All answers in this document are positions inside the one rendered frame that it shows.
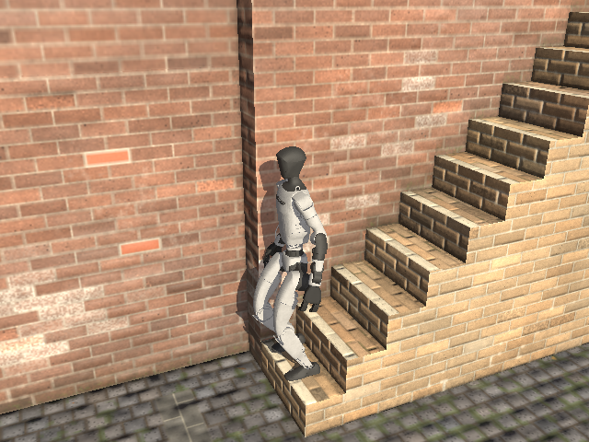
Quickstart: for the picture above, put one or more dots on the stairs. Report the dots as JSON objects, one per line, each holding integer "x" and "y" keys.
{"x": 485, "y": 271}

